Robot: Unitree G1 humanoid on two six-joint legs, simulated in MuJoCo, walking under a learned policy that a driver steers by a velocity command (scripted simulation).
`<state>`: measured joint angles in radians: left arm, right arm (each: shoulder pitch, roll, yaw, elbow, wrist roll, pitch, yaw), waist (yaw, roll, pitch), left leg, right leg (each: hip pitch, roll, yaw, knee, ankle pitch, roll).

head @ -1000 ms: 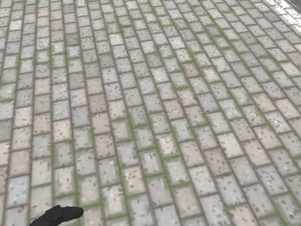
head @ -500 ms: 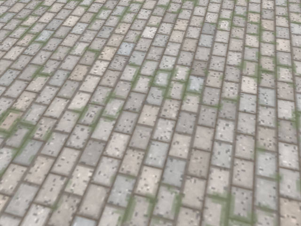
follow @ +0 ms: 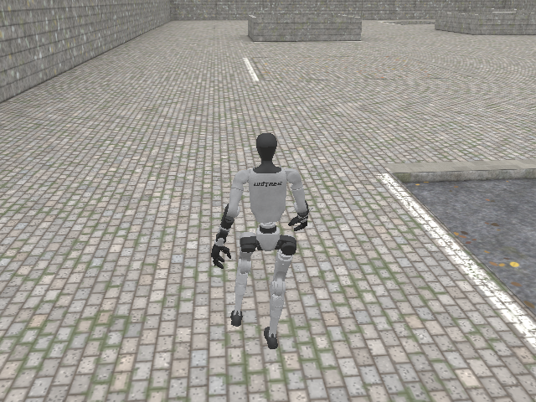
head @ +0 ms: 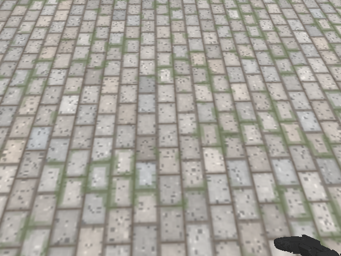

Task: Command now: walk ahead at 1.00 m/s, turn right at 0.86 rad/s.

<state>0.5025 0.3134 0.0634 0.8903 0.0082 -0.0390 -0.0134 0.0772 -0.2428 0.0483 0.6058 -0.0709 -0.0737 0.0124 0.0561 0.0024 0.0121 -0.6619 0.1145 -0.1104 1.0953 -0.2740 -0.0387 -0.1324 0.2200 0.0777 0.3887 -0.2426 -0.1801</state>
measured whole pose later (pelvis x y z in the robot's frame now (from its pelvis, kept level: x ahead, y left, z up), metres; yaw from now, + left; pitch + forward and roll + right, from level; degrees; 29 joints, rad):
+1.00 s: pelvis +0.95 +0.01 -0.04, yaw +15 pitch +1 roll -2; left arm 0.48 0.29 0.04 0.89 0.04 -0.06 0.02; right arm 0.03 -0.33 -0.04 0.64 -0.02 -0.02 0.07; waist 0.03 0.03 0.03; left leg -0.58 -0.06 0.13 0.71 -0.14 0.21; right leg 0.15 -0.06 -0.25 0.77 -0.36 0.03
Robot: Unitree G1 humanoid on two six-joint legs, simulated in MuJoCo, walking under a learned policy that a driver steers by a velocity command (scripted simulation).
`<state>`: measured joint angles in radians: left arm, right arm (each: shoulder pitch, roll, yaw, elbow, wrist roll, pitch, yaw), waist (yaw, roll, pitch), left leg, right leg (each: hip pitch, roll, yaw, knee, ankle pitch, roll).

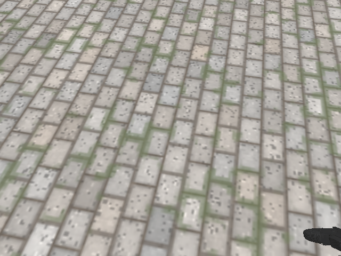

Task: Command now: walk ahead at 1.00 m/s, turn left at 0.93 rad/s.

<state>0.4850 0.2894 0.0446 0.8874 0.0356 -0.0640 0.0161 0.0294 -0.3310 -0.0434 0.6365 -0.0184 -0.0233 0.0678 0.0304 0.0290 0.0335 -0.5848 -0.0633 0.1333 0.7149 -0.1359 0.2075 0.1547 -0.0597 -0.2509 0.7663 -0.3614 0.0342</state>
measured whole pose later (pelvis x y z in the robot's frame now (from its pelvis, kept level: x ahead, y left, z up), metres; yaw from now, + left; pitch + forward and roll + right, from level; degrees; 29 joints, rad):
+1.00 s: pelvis +0.94 -0.06 +0.04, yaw -25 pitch +2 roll +1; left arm 0.29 0.34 0.06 0.77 -0.03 -0.03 0.01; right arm 0.12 -0.28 -0.01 0.66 -0.01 -0.11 0.00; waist 0.02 -0.02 0.09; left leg -0.39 0.00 0.05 0.51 -0.15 0.00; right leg -0.40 0.08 0.10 1.38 -0.48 0.01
